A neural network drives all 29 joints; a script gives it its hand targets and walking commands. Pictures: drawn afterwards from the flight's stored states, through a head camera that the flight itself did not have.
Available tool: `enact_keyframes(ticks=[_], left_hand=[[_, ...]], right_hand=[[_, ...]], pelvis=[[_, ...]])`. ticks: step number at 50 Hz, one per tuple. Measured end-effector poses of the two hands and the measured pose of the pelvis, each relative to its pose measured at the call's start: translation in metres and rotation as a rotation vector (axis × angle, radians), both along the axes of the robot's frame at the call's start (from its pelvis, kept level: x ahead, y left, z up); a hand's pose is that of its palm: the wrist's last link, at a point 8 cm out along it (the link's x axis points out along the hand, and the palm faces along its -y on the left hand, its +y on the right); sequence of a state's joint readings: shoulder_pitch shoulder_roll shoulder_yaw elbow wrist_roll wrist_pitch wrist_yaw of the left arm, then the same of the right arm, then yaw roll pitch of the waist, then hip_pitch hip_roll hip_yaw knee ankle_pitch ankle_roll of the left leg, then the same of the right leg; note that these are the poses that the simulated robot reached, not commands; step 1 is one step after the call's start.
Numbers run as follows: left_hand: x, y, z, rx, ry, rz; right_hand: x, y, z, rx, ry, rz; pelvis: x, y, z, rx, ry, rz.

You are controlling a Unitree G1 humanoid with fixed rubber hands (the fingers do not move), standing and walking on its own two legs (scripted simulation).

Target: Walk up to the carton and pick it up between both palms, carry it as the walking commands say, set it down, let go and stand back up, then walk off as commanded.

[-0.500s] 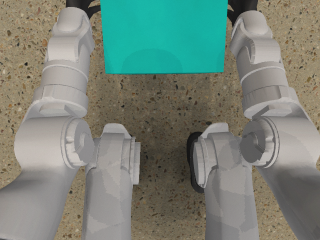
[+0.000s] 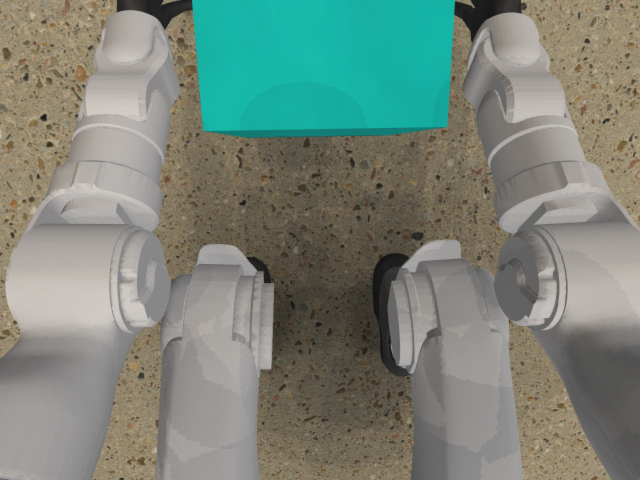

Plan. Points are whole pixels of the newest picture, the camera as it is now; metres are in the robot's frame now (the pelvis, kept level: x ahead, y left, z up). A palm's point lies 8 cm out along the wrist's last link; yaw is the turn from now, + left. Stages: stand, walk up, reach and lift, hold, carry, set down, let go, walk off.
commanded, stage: set down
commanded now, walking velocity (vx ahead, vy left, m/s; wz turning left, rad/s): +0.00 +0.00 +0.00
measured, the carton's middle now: (319, 40) +0.53 +0.00 -0.25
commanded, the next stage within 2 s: let go in 1.66 s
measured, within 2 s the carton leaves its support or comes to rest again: neither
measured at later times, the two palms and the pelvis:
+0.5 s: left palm out of the picture +0.55 +0.19 -0.14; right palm out of the picture +0.54 -0.18 -0.14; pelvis +0.00 +0.00 +0.01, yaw +0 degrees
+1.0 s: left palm out of the picture +0.55 +0.20 +0.02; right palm out of the picture +0.54 -0.19 +0.02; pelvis +0.01 +0.00 +0.12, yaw +0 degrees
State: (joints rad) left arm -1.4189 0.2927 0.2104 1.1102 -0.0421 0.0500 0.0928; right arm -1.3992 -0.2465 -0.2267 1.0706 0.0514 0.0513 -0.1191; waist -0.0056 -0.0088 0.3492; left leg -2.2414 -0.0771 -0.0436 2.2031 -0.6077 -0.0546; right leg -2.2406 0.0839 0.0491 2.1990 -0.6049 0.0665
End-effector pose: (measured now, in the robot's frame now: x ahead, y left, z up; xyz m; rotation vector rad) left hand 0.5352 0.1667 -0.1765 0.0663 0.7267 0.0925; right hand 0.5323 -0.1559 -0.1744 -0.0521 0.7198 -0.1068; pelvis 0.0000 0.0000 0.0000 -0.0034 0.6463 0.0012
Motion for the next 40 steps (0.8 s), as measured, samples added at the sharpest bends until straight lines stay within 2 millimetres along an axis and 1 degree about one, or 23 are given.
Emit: enact_keyframes(ticks=[5, 10, 17, 21, 24, 28, 40], left_hand=[[-0.003, 0.016, 0.001, 0.014, 0.004, 0.029], [-0.002, 0.027, 0.006, 0.017, 0.002, 0.042], [0.002, 0.031, 0.009, 0.010, -0.011, 0.045], [0.008, 0.030, 0.017, 0.008, -0.049, 0.043], [0.011, 0.028, 0.029, 0.009, -0.074, 0.040], [0.012, 0.028, 0.053, 0.012, -0.089, 0.041], [0.013, 0.036, 0.137, 0.014, -0.099, 0.053]], right_hand=[[-0.003, -0.014, 0.001, -0.012, 0.007, -0.023], [-0.001, -0.023, 0.005, -0.018, 0.006, -0.028], [0.004, -0.027, 0.009, -0.015, -0.004, -0.028], [0.007, -0.025, 0.016, -0.015, -0.036, -0.027], [0.009, -0.024, 0.028, -0.016, -0.064, -0.028], [0.011, -0.025, 0.052, -0.019, -0.083, -0.034], [0.012, -0.031, 0.133, -0.022, -0.092, -0.043]], pelvis=[[-0.003, 0.000, 0.003, -0.001, 0.010, -0.001], [-0.005, 0.000, 0.002, -0.001, 0.015, 0.000], [-0.007, 0.000, 0.000, -0.004, 0.011, 0.000], [-0.006, 0.001, 0.001, -0.006, 0.012, -0.001], [-0.005, 0.001, 0.006, -0.008, 0.016, -0.001], [-0.003, 0.001, 0.018, -0.010, 0.035, -0.002], [0.004, 0.000, 0.074, -0.004, 0.128, 0.001]])
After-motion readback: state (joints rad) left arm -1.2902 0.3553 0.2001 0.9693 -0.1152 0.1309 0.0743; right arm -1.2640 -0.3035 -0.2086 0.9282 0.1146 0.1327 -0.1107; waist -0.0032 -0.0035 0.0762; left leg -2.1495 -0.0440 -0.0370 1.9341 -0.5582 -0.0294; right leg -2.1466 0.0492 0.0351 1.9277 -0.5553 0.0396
